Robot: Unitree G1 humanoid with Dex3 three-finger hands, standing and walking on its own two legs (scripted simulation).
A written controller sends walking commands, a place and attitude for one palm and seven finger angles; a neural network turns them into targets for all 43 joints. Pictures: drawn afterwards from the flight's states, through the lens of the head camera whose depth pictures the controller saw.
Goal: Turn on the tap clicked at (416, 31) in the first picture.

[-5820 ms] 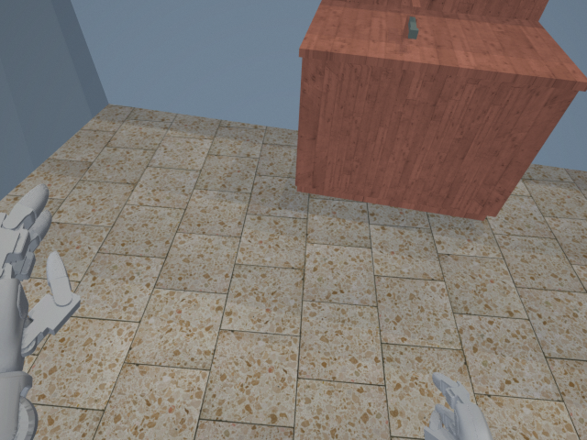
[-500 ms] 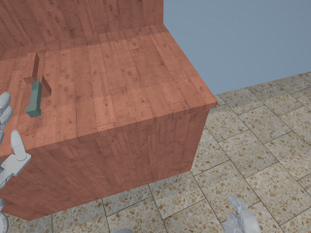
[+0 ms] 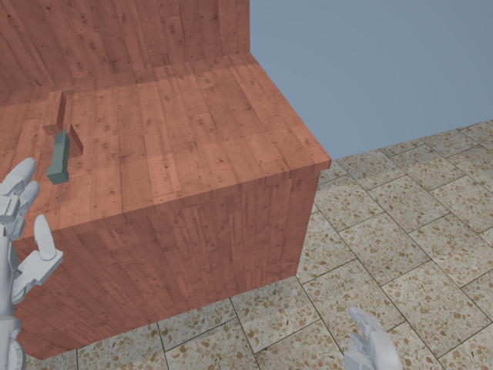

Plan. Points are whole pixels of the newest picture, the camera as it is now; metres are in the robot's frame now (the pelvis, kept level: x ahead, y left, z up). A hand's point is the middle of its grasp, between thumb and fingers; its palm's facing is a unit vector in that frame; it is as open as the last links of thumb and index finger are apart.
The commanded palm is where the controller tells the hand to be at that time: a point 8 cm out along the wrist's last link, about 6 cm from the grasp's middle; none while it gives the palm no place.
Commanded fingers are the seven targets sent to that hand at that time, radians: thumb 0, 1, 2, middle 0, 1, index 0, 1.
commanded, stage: come to a stop and stand still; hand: left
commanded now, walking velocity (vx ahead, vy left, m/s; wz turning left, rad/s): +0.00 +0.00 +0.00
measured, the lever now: (58, 174) +0.45 +0.42 +0.05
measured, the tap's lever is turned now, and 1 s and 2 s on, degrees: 0 0 0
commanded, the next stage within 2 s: look again from close up in 1.38 s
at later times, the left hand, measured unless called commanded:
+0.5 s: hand (36, 283) +0.18 +0.25 +0.16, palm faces +0.37 -0.84 -0.38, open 7.4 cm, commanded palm +0.13 +0.29 +0.18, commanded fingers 0.00 0.90 0.90 -0.20 -0.30 -0.20 -0.30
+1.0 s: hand (35, 259) +0.21 +0.26 +0.16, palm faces +0.41 -0.84 -0.35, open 7.4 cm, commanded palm +0.15 +0.30 +0.18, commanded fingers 0.00 0.90 0.90 -0.20 -0.30 -0.20 -0.30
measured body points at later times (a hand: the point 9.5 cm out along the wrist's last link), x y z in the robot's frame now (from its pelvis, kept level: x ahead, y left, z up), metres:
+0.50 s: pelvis -0.03 +0.01 +0.00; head -0.04 +0.02 +0.45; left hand +0.16 +0.29 +0.18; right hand +0.11 -0.22 -0.09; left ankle +0.05 +0.13 -0.73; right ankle +0.02 -0.09 -0.73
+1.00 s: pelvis -0.01 +0.02 +0.00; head +0.00 +0.03 +0.45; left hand +0.18 +0.31 +0.18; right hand +0.16 -0.20 -0.08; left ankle +0.05 +0.13 -0.74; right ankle +0.02 -0.09 -0.74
